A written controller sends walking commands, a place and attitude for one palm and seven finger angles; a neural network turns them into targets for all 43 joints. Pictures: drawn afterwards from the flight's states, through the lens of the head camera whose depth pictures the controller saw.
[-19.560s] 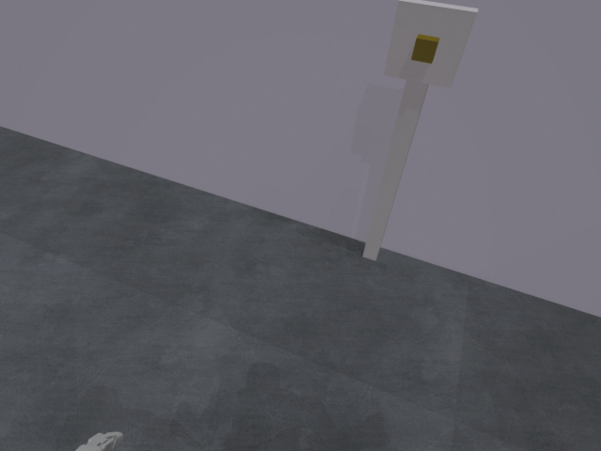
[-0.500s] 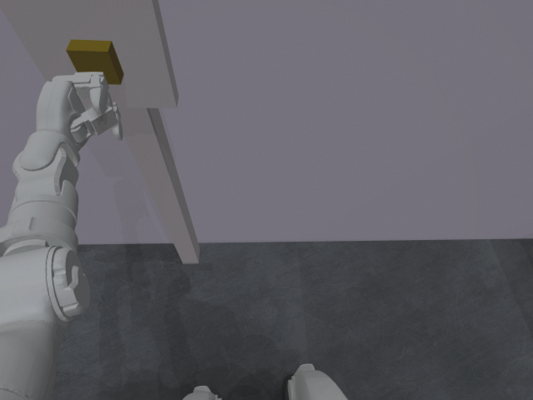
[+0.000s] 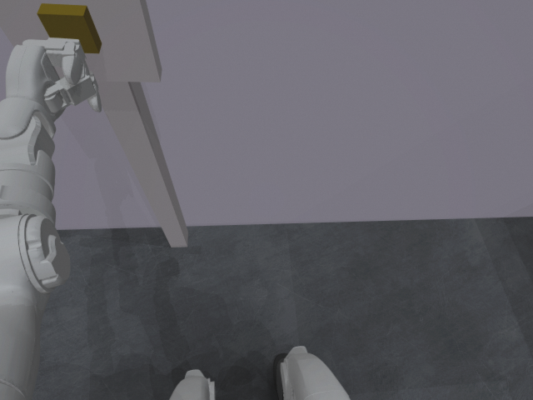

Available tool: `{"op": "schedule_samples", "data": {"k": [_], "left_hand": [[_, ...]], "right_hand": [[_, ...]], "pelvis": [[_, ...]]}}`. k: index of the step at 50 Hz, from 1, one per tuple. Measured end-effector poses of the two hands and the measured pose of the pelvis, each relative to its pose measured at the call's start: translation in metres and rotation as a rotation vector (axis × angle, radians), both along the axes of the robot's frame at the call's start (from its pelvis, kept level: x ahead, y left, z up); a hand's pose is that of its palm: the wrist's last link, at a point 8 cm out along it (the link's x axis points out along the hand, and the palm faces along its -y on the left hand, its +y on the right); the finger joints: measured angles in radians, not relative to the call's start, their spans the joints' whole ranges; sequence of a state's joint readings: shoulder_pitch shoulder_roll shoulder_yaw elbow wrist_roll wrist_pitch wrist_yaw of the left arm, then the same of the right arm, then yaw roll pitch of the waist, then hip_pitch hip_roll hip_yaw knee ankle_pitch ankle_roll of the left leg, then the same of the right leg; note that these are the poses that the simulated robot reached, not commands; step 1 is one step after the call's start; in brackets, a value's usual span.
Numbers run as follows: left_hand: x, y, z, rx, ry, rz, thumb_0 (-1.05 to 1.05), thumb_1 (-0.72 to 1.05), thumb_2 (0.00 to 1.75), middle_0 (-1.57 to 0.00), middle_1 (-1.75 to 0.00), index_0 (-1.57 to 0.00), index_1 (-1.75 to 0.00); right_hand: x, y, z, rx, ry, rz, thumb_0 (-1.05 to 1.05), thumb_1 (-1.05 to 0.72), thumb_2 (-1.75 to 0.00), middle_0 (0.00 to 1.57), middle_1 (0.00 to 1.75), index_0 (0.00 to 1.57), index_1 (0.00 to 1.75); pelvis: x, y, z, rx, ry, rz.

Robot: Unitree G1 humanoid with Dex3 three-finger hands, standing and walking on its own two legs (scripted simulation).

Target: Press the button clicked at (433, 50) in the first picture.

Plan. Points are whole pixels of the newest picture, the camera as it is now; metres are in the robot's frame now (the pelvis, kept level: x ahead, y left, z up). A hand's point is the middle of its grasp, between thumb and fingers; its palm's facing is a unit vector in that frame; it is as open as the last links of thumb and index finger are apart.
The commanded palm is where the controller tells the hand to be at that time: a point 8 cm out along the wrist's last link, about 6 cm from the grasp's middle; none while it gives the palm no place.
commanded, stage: pull the fist back off the button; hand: left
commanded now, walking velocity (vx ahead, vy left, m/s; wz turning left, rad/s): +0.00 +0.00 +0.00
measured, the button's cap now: (73, 25) +0.59 +0.19 +0.17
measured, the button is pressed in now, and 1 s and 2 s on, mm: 9 0 0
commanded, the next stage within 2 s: draw the hand back to the body in 1.08 s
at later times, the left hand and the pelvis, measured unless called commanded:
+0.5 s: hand (87, 91) +0.51 +0.18 +0.13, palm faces -0.06 -1.00 -0.02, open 3.2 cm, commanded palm +0.48 +0.23 +0.13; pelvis +0.02 +0.01 +0.01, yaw -2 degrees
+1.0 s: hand (81, 137) +0.44 +0.18 +0.13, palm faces -0.06 -1.00 -0.01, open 3.1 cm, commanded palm +0.42 +0.23 +0.13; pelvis +0.04 +0.00 +0.02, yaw +0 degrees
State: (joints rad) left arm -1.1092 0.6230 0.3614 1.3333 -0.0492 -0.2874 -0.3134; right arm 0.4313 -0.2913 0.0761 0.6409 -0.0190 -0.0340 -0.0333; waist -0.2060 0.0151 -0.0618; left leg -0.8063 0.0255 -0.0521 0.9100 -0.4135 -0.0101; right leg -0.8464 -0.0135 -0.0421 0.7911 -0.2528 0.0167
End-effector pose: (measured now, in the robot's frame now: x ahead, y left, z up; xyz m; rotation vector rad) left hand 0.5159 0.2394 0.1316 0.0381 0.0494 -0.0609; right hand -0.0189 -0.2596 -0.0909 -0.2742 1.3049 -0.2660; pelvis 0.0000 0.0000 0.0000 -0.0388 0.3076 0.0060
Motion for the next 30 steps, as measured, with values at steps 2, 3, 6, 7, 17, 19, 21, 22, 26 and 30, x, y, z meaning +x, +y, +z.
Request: {"op": "schedule_samples", "data": {"k": [2, 3, 6, 7, 17, 19, 21, 22, 26, 30], "left_hand": [[0.000, 0.000, 0.000, 0.002, 0.001, -0.001, 0.02, 0.90, 0.90, -1.30, -1.50, -1.54, -1.50], [0.000, 0.000, 0.000, 0.003, 0.001, -0.002, 0.02, 0.90, 0.90, -1.30, -1.50, -1.54, -1.50], [0.001, 0.001, 0.000, 0.001, 0.000, -0.006, 0.02, 0.90, 0.90, -1.30, -1.50, -1.55, -1.50], [0.001, 0.001, 0.000, -0.001, 0.000, -0.008, 0.02, 0.90, 0.90, -1.30, -1.50, -1.55, -1.50], [-0.010, 0.000, -0.002, -0.015, -0.028, -0.010, 0.02, 0.90, 0.90, -1.30, -1.50, -1.49, -1.50], [-0.014, 0.000, -0.002, -0.021, -0.033, -0.004, 0.02, 0.90, 0.90, -1.30, -1.50, -1.46, -1.50], [-0.016, 0.000, -0.001, -0.025, -0.039, 0.002, 0.02, 0.90, 0.90, -1.30, -1.50, -1.43, -1.50], [-0.017, -0.001, 0.000, -0.024, -0.044, 0.002, 0.02, 0.90, 0.90, -1.30, -1.50, -1.41, -1.50], [-0.023, -0.002, 0.004, -0.022, -0.061, -0.003, 0.02, 0.90, 0.90, -1.30, -1.50, -1.36, -1.50], [-0.032, -0.002, 0.004, -0.029, -0.058, -0.005, 0.02, 0.90, 0.90, -1.30, -1.50, -1.33, -1.50]], "right_hand": [[-0.003, 0.000, 0.000, -0.001, 0.001, -0.002, 0.00, -0.90, -0.90, 0.20, 0.30, 0.20, 0.30], [-0.004, 0.000, 0.000, -0.002, 0.002, -0.001, 0.00, -0.90, -0.90, 0.20, 0.30, 0.20, 0.30], [-0.006, 0.000, 0.000, -0.003, 0.004, 0.000, 0.00, -0.90, -0.90, 0.20, 0.30, 0.20, 0.30], [-0.006, 0.001, 0.000, -0.003, 0.003, -0.001, 0.00, -0.90, -0.90, 0.20, 0.30, 0.20, 0.30], [0.002, 0.004, 0.003, 0.015, -0.028, -0.015, 0.00, -0.90, -0.90, 0.20, 0.30, 0.20, 0.30], [0.008, 0.005, 0.003, 0.023, -0.040, -0.014, 0.00, -0.90, -0.90, 0.20, 0.30, 0.20, 0.30], [0.016, 0.006, 0.003, 0.029, -0.056, -0.016, 0.00, -0.90, -0.90, 0.20, 0.30, 0.20, 0.30], [0.020, 0.006, 0.003, 0.031, -0.066, -0.015, 0.00, -0.90, -0.90, 0.20, 0.30, 0.20, 0.30], [0.041, 0.007, 0.003, 0.043, -0.112, -0.010, 0.00, -0.90, -0.90, 0.20, 0.30, 0.20, 0.30], [0.066, 0.007, 0.005, 0.054, -0.167, -0.001, 0.00, -0.90, -0.90, 0.20, 0.30, 0.20, 0.30]], "pelvis": [[-0.001, 0.000, 0.000, -0.001, 0.002, 0.001], [-0.002, 0.000, -0.001, -0.002, 0.003, 0.001], [-0.003, 0.001, -0.001, -0.002, 0.005, -0.001], [-0.003, 0.001, -0.001, -0.001, 0.006, -0.003], [0.004, 0.004, 0.003, 0.003, -0.011, -0.024], [0.007, 0.004, 0.004, 0.004, -0.021, -0.028], [0.010, 0.005, 0.005, 0.006, -0.030, -0.031], [0.011, 0.005, 0.006, 0.006, -0.035, -0.032], [0.019, 0.005, 0.009, 0.009, -0.051, -0.038], [0.028, 0.005, 0.013, 0.013, -0.067, -0.045]]}}
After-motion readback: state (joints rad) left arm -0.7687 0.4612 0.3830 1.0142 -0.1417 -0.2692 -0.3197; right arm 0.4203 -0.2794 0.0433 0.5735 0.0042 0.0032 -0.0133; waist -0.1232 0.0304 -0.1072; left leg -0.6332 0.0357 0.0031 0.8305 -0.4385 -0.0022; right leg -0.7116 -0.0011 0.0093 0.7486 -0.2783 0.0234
